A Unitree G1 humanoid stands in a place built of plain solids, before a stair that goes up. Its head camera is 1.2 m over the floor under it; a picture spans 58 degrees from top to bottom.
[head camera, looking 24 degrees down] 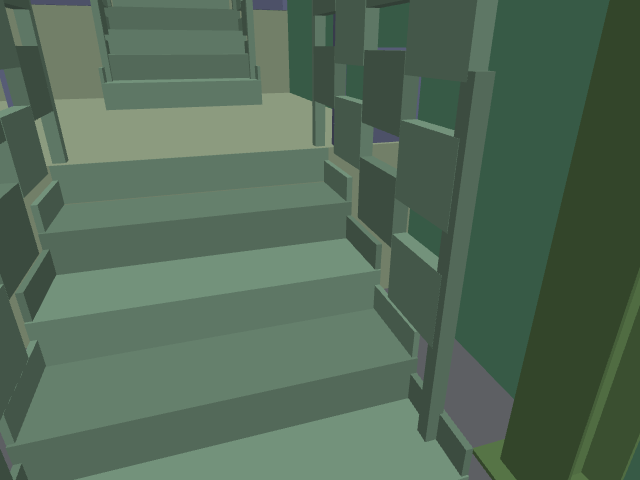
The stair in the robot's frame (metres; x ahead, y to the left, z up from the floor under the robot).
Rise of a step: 0.16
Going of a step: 0.30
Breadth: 1.12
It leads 17 degrees to the left of straight ahead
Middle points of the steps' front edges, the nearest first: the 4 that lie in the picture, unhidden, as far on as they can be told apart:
0.92 0.23 0.32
1.20 0.32 0.47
1.49 0.40 0.63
1.77 0.49 0.79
